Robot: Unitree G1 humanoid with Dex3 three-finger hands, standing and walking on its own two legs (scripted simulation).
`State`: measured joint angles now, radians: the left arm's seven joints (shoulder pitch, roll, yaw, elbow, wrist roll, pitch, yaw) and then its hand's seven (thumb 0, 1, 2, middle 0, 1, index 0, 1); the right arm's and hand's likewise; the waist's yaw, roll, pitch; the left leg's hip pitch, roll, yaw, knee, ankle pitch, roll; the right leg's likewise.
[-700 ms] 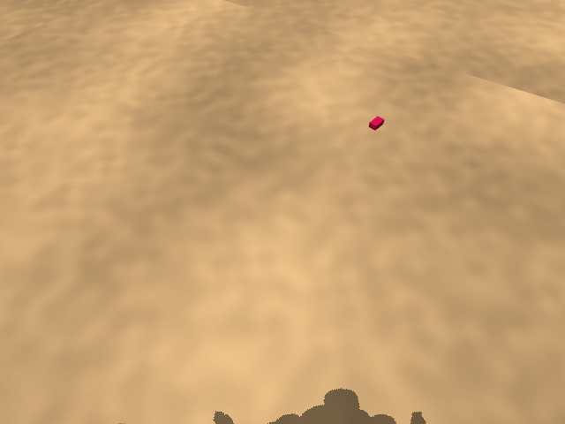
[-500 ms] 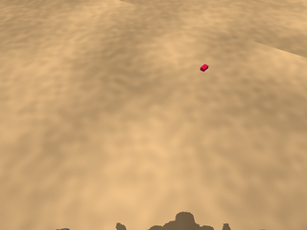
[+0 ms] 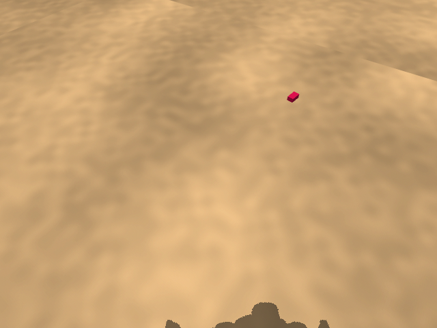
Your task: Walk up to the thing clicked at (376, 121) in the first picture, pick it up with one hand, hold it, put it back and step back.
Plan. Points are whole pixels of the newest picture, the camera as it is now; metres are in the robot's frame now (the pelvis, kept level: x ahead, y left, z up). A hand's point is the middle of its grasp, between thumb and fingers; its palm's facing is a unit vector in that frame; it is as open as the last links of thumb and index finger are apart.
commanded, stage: stand
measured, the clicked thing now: (293, 97) +1.65 -0.48 -0.77
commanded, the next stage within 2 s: walk up in 0.42 s
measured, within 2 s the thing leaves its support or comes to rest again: neither
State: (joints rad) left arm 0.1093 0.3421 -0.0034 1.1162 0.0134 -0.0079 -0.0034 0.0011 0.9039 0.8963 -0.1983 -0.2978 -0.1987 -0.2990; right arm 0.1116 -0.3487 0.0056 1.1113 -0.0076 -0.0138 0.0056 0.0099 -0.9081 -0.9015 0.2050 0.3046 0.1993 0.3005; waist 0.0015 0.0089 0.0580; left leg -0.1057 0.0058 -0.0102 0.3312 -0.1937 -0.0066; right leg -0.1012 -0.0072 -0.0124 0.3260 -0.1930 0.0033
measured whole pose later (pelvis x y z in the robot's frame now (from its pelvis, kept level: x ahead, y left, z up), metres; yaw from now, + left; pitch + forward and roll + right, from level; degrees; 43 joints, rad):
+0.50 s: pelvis -0.01 +0.01 -0.01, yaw -4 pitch -1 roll -1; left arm 0.17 0.34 0.01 1.03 0.03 0.00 -0.01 0.00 0.90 0.90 -0.20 -0.30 -0.20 -0.30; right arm 0.08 -0.38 -0.03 1.04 -0.01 0.01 0.02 0.01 -0.91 -0.90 0.21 0.30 0.20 0.30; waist 0.02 0.03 0.08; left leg -0.19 0.02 0.02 0.48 -0.26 0.00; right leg -0.18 0.02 0.05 0.42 -0.21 0.00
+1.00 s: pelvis -0.03 +0.06 -0.01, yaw -26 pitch -2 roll -1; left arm 0.22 0.44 0.07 0.79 0.03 0.05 -0.05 0.00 0.91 0.90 -0.20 -0.30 -0.20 -0.30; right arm 0.30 -0.41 -0.08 0.78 -0.03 -0.01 0.02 0.01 -0.90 -0.90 0.21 0.31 0.20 0.30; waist -0.05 0.00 0.14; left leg -0.21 0.08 0.13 0.57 -0.33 0.02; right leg -0.36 -0.01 0.03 0.79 -0.41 -0.01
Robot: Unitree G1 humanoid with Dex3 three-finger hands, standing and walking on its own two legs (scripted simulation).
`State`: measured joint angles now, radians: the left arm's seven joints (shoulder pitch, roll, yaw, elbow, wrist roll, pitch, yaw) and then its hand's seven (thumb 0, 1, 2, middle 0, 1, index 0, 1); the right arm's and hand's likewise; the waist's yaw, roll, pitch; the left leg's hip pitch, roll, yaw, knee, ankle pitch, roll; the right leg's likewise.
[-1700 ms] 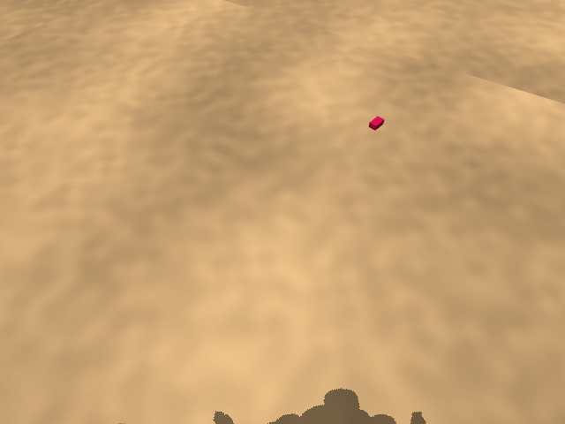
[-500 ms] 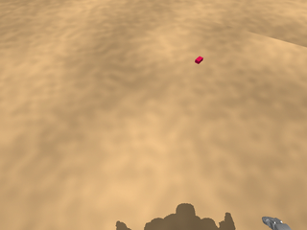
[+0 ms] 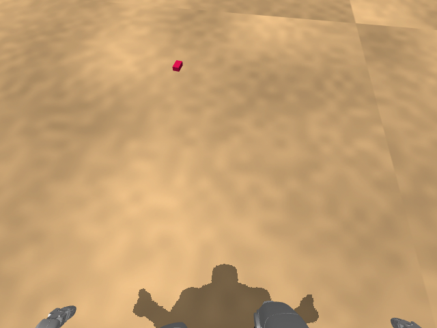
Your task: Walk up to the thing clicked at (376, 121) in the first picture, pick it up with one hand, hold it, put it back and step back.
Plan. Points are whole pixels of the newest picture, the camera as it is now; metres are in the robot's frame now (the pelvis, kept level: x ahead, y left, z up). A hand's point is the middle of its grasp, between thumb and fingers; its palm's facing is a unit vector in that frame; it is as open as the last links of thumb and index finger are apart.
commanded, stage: walk up
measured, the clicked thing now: (177, 65) +1.75 +0.24 -0.75
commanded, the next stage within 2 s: stand in 1.34 s
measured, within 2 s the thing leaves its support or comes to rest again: neither
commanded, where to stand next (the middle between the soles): +0.09 -0.04 m, yaw -22 degrees
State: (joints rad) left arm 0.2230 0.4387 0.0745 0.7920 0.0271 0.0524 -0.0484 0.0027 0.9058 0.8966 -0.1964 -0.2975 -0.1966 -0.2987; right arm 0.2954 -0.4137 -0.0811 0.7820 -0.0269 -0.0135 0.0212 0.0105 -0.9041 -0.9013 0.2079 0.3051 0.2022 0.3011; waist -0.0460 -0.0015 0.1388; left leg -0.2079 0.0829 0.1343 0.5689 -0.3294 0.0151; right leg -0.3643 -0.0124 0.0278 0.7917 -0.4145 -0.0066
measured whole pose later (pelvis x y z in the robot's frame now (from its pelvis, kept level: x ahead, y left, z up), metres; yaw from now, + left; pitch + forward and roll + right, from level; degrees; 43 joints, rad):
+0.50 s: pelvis +0.00 +0.00 -0.02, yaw -14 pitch -4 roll +0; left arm 0.24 0.41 0.05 0.78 0.02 0.04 0.00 0.00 0.90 0.90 -0.20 -0.30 -0.20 -0.30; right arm 0.27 -0.37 -0.04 0.80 -0.03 -0.03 0.01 0.01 -0.91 -0.90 0.21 0.30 0.20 0.30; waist -0.02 -0.05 0.12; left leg -0.33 0.04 0.06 0.72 -0.33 0.02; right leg -0.43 0.10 0.13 1.06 -0.51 -0.02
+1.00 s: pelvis +0.01 -0.02 -0.02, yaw -21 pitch -2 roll +0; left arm 0.23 0.37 0.01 0.92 0.01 -0.02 0.00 0.00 0.90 0.90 -0.20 -0.30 -0.20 -0.30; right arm 0.21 -0.38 -0.02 0.91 -0.01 -0.01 0.02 0.01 -0.91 -0.90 0.20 0.30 0.20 0.30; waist 0.01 0.01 0.10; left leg -0.29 0.05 0.02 0.68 -0.35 -0.02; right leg -0.31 0.02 0.08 0.70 -0.35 0.01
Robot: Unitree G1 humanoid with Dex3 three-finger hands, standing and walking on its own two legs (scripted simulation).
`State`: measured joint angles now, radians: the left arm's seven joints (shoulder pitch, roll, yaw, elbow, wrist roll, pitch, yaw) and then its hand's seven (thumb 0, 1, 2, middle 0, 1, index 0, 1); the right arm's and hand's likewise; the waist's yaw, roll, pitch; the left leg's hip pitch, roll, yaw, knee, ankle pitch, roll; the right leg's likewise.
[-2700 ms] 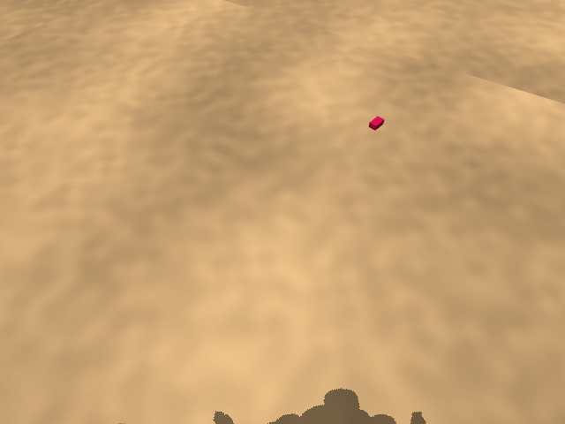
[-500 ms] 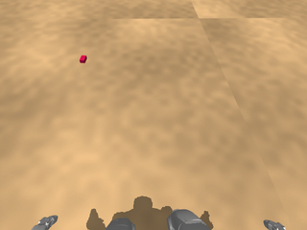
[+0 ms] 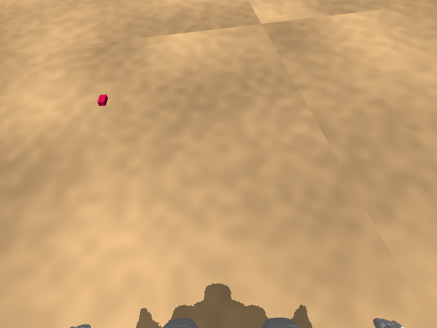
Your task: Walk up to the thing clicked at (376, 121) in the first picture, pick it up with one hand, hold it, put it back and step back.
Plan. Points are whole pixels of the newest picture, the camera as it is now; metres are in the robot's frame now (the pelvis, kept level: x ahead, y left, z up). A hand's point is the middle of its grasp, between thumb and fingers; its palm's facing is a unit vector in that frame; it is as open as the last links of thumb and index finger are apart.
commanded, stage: walk up
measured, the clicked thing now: (102, 100) +1.53 +0.87 -0.74
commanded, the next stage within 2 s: stand in 0.34 s
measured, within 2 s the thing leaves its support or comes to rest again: neither
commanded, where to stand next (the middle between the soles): +0.08 +0.01 m, yaw -1 degrees
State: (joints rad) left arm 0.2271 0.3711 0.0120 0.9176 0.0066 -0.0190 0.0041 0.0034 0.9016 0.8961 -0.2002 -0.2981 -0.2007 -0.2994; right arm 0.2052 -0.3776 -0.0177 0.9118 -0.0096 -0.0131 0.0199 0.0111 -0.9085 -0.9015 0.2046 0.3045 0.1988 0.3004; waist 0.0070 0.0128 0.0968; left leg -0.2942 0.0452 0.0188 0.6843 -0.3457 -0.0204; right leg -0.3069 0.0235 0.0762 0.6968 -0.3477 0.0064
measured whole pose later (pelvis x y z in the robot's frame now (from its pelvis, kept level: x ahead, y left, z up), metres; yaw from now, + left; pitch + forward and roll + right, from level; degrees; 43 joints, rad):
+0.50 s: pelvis +0.00 +0.01 +0.03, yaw -1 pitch -3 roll +0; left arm 0.06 0.35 -0.01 1.11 0.01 -0.02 -0.01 0.00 0.90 0.90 -0.20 -0.30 -0.20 -0.30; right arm 0.10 -0.37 -0.01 1.12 0.00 -0.01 0.02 0.01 -0.91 -0.90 0.20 0.30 0.20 0.30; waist -0.03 0.00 0.07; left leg -0.14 0.04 0.05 0.39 -0.20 -0.02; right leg -0.16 0.01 0.10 0.40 -0.20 0.02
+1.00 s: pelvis +0.00 +0.01 +0.03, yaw +0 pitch -2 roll +0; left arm 0.12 0.35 0.00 1.15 0.01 -0.01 -0.01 0.00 0.90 0.90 -0.20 -0.30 -0.20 -0.30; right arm 0.08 -0.36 -0.01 1.14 -0.01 -0.01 0.02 0.01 -0.91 -0.90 0.20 0.30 0.20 0.30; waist 0.00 0.01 0.06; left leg -0.13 0.03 0.02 0.34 -0.17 -0.02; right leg -0.13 0.00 0.08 0.33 -0.16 0.03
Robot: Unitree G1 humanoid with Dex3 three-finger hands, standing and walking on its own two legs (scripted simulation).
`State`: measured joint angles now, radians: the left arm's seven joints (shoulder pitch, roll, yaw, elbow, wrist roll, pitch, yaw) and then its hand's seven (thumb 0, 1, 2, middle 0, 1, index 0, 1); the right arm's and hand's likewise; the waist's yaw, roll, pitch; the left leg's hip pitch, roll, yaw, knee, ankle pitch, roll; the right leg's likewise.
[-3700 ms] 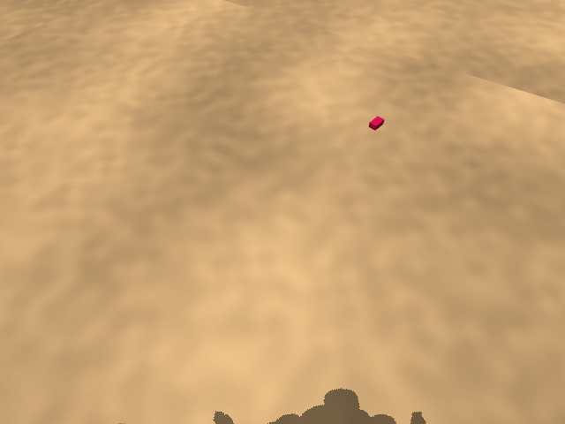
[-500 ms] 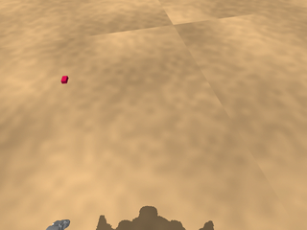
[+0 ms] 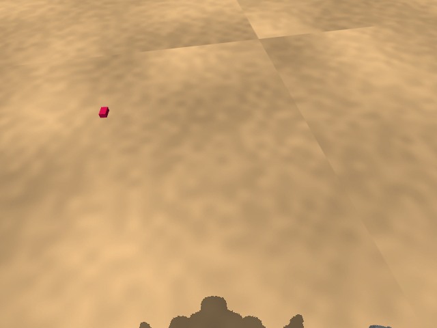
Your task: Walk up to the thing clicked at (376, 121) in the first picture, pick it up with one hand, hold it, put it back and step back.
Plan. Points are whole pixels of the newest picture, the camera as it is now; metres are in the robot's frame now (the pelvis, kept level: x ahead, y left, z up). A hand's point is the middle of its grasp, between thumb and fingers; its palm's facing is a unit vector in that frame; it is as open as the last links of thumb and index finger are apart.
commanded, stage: stand
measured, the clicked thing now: (104, 112) +1.53 +0.86 -0.77
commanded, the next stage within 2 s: walk up in 1.94 s
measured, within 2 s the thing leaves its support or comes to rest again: neither
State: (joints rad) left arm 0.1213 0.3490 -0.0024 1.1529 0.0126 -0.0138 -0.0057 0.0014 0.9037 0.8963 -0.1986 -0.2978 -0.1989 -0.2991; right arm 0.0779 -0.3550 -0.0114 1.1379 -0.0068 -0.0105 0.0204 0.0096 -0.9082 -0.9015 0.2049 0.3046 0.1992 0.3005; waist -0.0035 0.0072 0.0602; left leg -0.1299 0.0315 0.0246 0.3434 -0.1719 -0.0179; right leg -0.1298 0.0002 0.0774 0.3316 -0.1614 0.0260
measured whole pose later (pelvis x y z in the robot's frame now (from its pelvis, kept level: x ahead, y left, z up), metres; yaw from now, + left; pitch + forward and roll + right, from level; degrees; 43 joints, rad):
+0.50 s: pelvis +0.01 +0.01 +0.00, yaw +1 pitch -2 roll +0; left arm 0.10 0.35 0.00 1.12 0.01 -0.01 0.00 0.00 0.90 0.90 -0.20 -0.30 -0.20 -0.30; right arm 0.10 -0.35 -0.01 1.13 -0.01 -0.01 0.02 0.01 -0.91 -0.90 0.20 0.30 0.20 0.30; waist -0.01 0.00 0.06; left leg -0.12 0.02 0.02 0.34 -0.18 -0.01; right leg -0.12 -0.01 0.07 0.32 -0.17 0.03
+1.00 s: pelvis +0.02 +0.01 +0.00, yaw +1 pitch -2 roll +0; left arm 0.12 0.35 0.00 1.12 0.01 -0.01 0.00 0.00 0.90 0.90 -0.20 -0.30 -0.20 -0.30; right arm 0.09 -0.36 -0.01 1.12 0.00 -0.01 0.01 0.01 -0.91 -0.90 0.20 0.30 0.20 0.30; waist -0.01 0.00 0.06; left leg -0.11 0.02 0.01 0.34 -0.19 -0.01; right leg -0.10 -0.01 0.07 0.32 -0.18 0.03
